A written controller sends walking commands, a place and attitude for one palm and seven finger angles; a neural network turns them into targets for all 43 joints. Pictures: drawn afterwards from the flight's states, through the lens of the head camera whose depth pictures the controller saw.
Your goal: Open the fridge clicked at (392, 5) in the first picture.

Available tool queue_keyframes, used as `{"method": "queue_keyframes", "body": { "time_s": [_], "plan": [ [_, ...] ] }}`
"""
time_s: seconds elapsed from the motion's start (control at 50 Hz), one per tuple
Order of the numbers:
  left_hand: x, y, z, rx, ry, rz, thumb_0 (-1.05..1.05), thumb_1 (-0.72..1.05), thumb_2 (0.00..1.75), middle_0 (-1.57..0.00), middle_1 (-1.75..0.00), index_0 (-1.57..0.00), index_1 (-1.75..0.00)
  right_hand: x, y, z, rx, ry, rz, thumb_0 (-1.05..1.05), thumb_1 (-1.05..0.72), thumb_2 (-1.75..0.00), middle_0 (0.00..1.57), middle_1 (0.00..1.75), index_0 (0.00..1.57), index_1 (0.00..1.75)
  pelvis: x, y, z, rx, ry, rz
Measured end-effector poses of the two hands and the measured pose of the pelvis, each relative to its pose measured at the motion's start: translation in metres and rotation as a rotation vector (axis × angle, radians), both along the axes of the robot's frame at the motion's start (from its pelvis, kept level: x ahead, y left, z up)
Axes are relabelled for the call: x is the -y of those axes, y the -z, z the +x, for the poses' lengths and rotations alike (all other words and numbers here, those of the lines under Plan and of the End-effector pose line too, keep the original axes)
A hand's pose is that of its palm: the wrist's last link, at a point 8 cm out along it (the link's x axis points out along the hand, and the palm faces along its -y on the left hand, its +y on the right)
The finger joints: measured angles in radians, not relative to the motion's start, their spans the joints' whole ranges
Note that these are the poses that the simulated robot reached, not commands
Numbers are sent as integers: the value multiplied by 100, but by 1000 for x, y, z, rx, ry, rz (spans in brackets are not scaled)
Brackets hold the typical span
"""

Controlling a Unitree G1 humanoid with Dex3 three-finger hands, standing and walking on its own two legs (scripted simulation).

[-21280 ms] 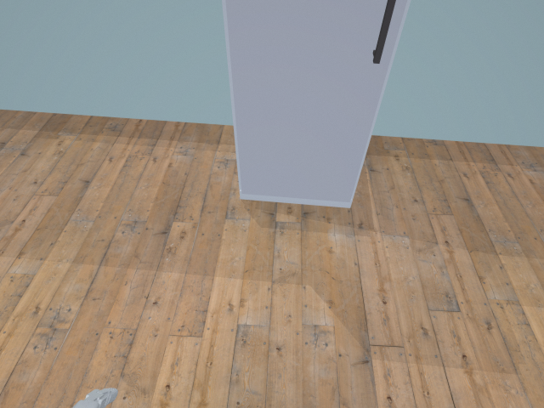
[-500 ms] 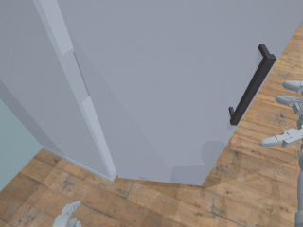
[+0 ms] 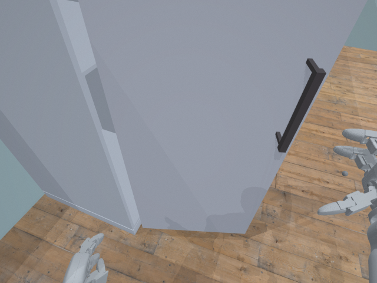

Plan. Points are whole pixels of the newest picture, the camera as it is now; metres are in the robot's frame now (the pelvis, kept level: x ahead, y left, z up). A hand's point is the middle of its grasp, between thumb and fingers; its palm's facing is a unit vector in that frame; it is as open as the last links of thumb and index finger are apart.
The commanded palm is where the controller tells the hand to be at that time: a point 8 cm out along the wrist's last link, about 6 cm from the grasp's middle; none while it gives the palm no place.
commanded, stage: slip the hand off the handle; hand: right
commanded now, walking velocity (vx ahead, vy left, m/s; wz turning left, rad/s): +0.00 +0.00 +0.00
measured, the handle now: (295, 110) +0.46 -0.24 +0.15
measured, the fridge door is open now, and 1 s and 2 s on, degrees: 71 71 71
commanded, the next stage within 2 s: draw the hand back to the body in 0.22 s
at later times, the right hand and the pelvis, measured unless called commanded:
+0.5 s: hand (351, 178) +0.28 -0.28 +0.15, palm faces +0.26 +0.97 +0.03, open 14.7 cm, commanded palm +0.22 -0.32 +0.16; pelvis +0.01 +0.01 +0.01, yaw +0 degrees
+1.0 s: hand (368, 196) +0.23 -0.28 +0.16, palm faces +0.45 +0.85 -0.26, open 13.9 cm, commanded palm +0.19 -0.31 +0.18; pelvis +0.01 +0.00 +0.02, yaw -1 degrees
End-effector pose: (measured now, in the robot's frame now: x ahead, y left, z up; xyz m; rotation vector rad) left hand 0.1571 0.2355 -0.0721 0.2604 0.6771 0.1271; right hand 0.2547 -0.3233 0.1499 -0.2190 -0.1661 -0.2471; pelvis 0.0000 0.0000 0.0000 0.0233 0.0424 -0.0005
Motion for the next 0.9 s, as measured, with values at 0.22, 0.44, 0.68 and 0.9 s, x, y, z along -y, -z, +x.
{"method": "queue_keyframes", "body": {
  "time_s": [0.22, 0.44, 0.68, 0.9],
  "plan": [
    [-1, -6, 13, 54, 29, -3, 1, 90, 90, -20, -30, -21, -30, -6, 0, -26, 1, 4, -9, -2, 56, -20, 26, 115, 25, 115, -8, 0, 1, 10, 4, -3],
    [-4, -3, 12, 50, -9, -5, 1, 90, 90, -20, -30, -21, -30, 6, 5, -17, -23, 1, 263, -2, 56, -20, 25, 115, 25, 115, -9, -3, 6, 25, 13, 0],
    [8, -26, 35, 156, 20, -43, 1, 90, 90, -20, -30, -21, -30, -2, -10, -28, -77, 22, 226, -2, 55, -20, 25, 115, 25, 115, -4, -10, 18, 43, -4, -9],
    [21, -29, 49, 163, 82, -38, 1, 90, 90, -20, -30, -21, -30, -9, -16, -54, -99, 102, 122, -2, 49, -23, 25, 111, 25, 111, -3, -12, 17, 76, 16, -8]
  ]
}}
